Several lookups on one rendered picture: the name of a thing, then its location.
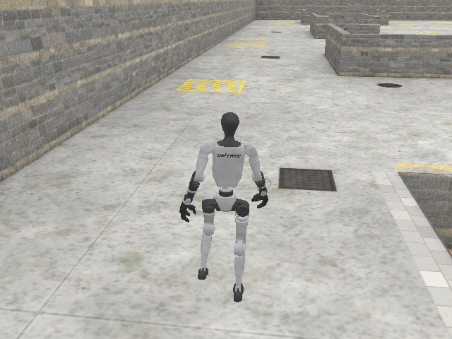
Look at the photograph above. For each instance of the robot left thigh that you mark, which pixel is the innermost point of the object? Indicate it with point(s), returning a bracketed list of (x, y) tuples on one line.
[(208, 207)]

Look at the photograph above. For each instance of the left robot shin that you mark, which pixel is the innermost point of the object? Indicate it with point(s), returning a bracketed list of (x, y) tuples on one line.
[(205, 247)]

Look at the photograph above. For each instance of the robot left hand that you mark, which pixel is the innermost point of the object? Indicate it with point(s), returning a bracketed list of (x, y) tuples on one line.
[(184, 212)]

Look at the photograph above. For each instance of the robot right upper arm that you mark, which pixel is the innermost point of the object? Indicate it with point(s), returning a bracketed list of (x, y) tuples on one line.
[(250, 150)]

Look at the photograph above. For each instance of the robot left forearm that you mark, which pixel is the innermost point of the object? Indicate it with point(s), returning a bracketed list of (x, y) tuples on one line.
[(191, 191)]

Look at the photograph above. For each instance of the robot right hand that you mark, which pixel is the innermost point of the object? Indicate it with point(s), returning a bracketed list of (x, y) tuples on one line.
[(258, 197)]

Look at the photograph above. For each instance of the robot left upper arm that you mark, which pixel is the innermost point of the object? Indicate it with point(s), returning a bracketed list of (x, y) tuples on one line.
[(202, 160)]

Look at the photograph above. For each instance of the robot right forearm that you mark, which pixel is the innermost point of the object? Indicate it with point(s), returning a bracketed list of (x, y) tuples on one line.
[(261, 185)]

